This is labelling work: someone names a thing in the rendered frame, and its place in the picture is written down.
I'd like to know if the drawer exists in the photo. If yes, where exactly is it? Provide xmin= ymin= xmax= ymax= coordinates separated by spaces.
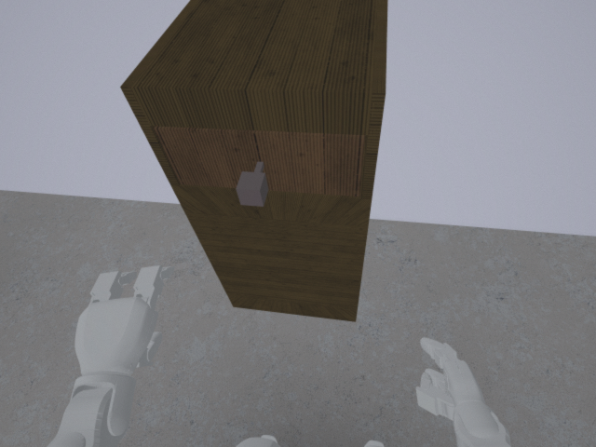
xmin=154 ymin=127 xmax=365 ymax=196

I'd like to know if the left robot shin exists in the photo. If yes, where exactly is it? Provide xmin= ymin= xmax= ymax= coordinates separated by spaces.
xmin=261 ymin=435 xmax=278 ymax=443

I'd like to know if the cabinet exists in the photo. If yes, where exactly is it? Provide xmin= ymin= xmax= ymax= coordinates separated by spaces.
xmin=121 ymin=0 xmax=387 ymax=322

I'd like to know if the right robot hand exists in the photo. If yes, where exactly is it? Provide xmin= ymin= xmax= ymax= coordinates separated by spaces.
xmin=416 ymin=337 xmax=486 ymax=421

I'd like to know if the robot left forearm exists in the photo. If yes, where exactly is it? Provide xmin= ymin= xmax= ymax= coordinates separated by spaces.
xmin=47 ymin=371 xmax=136 ymax=447

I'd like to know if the handle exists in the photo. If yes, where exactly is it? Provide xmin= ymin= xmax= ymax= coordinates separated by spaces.
xmin=236 ymin=161 xmax=268 ymax=207

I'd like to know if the robot right forearm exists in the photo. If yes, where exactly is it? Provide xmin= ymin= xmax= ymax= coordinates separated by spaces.
xmin=453 ymin=401 xmax=511 ymax=447

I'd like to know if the left robot hand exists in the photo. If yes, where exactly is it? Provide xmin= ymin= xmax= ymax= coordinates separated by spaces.
xmin=74 ymin=265 xmax=174 ymax=375

